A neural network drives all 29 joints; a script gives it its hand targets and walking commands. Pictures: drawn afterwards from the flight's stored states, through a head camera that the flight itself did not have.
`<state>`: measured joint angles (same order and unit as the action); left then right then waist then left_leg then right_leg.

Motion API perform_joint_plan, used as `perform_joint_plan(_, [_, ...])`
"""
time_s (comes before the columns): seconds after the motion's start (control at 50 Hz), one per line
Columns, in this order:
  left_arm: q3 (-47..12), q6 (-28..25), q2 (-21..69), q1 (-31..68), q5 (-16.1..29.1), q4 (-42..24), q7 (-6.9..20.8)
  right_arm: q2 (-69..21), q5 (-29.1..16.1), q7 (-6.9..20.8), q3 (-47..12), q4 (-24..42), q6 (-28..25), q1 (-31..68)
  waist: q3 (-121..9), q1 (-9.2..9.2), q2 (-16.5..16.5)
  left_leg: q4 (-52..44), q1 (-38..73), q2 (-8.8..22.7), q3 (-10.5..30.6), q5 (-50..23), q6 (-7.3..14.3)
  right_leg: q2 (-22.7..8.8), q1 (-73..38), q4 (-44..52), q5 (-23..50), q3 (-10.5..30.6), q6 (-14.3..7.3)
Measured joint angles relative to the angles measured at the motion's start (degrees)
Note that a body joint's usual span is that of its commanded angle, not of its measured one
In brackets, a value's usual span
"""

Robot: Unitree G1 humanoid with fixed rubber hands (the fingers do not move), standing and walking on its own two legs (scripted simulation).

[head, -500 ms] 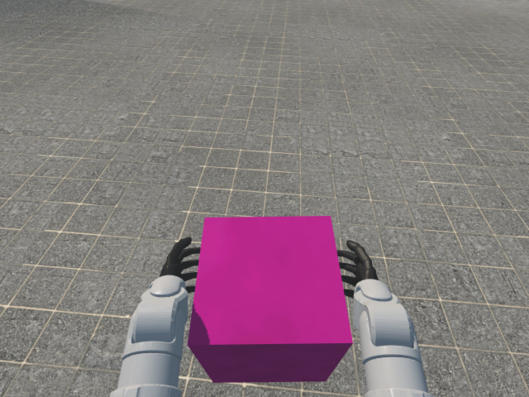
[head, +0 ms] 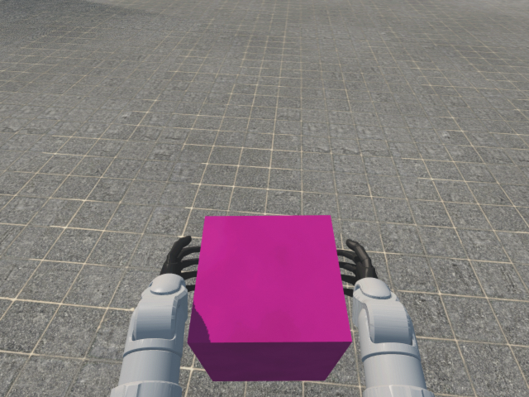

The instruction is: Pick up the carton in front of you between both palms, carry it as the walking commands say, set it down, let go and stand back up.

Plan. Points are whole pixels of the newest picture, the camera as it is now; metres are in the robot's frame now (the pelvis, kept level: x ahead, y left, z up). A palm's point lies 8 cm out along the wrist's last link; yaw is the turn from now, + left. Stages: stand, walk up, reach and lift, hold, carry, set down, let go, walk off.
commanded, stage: carry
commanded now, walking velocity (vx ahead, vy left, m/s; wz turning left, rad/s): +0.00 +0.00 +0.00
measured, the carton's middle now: (268, 303) +0.31 +0.00 -0.05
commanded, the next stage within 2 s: hold in 0.56 s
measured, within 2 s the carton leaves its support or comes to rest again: neither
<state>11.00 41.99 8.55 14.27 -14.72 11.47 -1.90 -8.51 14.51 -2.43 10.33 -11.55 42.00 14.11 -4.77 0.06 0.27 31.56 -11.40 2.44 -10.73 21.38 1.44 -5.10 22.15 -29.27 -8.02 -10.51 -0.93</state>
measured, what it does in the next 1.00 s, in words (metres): stands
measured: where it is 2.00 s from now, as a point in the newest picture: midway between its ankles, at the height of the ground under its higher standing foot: outside the picture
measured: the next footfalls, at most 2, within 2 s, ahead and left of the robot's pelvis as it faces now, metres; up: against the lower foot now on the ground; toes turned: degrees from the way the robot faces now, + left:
none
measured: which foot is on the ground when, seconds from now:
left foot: down 0.00-1.00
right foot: down 0.00-1.00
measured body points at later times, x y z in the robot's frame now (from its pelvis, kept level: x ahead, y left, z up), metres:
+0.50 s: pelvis -0.01 +0.01 +0.00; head -0.03 +0.01 +0.45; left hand +0.30 +0.16 +0.03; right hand +0.30 -0.14 +0.03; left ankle -0.05 +0.09 -0.73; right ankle +0.08 -0.12 -0.73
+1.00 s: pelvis -0.01 -0.04 +0.01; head -0.04 -0.06 +0.46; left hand +0.25 +0.19 +0.05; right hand +0.32 -0.11 +0.04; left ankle -0.05 +0.09 -0.73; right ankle +0.08 -0.15 -0.73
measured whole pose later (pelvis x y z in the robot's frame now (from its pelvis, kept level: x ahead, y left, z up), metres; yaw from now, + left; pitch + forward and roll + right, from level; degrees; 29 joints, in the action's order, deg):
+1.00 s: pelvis -0.01 -0.04 +0.01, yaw +14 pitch -7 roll +0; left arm 15.2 38.5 9.3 17.3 -16.5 18.9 0.2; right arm -9.2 18.4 -1.2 13.3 -16.9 40.7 17.1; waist 1.7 -0.2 2.3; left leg 23.5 -2.1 -0.9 5.0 14.4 -0.5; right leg 0.3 7.4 -21.8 -7.4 2.6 0.9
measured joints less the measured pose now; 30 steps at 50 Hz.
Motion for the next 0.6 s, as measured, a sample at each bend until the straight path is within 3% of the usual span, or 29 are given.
perform_joint_plan(0.56, [0.0,-0.1,0.0,-0.1,0.0,-0.2,-0.1,0.0,-0.1,-0.1,-0.1,-0.1,0.0,0.1,0.1,0.17,0.1,1.2,-1.2,-0.5,-0.2,0.1,0.9,-0.7,0.6,0.1,0.9,0.3,0.8])
perform_joint_plan(0.6, [0.0,-1.6,0.1,0.4,-0.3,1.1,0.4,0.1,0.2,0.0,0.2,1.2,-0.1,-0.5,3.1,0.53,0.7,-0.2,1.7,-0.9,1.5,-0.6,1.5,0.9,-3.1,2.1,1.7,3.4,0.9])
